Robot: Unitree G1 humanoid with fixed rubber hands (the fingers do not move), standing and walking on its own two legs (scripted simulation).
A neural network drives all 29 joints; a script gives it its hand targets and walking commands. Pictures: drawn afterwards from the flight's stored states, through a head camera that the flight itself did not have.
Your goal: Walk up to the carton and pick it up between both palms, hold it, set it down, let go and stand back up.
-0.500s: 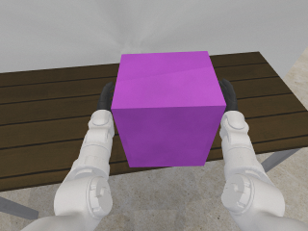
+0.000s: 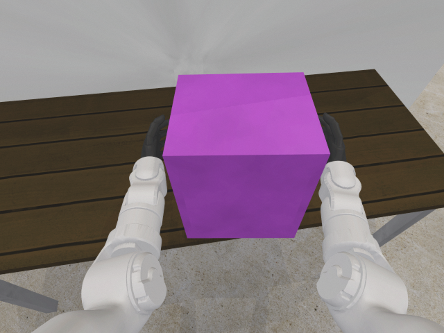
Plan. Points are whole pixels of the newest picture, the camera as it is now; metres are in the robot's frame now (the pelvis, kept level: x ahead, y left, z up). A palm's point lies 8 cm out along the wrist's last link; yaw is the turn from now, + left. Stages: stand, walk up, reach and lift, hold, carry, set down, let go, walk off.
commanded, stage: set down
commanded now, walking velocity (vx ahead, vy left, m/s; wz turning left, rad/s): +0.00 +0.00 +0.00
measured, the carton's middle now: (240, 162) +0.44 -0.03 +0.01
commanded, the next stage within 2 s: none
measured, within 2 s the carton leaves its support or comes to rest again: rests again in 0.26 s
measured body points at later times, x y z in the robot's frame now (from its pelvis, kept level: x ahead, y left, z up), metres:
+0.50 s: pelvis +0.00 +0.00 +0.00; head +0.05 +0.00 +0.45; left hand +0.42 +0.14 +0.06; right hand +0.41 -0.20 +0.06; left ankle -0.01 +0.12 -0.75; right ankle -0.01 -0.10 -0.75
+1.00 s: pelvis +0.00 +0.00 +0.00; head +0.06 +0.01 +0.44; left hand +0.43 +0.14 +0.05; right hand +0.41 -0.20 +0.06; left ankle -0.01 +0.12 -0.75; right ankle -0.01 -0.10 -0.75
